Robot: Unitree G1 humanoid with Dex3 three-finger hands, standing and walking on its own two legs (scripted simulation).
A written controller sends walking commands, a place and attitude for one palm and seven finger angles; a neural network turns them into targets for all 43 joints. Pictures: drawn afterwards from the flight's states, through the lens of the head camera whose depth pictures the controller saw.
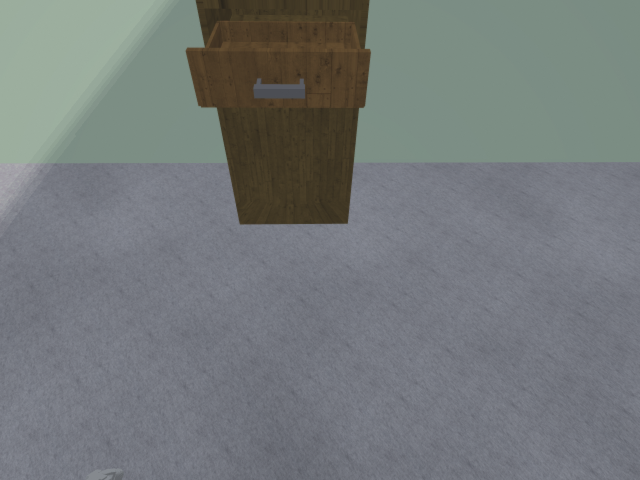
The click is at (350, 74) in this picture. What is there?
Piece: drawer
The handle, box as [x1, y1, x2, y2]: [253, 78, 304, 98]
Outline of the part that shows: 253,87 254,97 304,98 303,79 300,79 299,84 262,84 260,78 257,78 257,82 254,84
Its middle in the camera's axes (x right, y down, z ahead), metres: -0.10 -0.37 +0.94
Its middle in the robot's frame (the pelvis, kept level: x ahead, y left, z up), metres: +0.95 +0.16 +0.03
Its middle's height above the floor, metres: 0.80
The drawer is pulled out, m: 0.28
